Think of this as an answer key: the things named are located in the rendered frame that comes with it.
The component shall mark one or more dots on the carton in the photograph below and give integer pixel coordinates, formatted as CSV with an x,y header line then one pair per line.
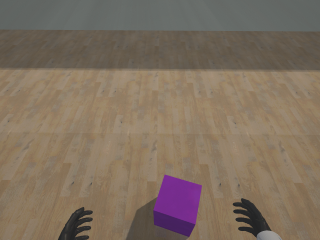
x,y
177,204

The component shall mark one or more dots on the right robot forearm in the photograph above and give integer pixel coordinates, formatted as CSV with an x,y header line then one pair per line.
x,y
268,235

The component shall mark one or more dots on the robot left hand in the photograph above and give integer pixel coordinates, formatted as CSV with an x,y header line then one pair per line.
x,y
70,230

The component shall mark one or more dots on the robot right hand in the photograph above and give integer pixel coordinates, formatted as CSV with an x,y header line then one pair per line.
x,y
256,220

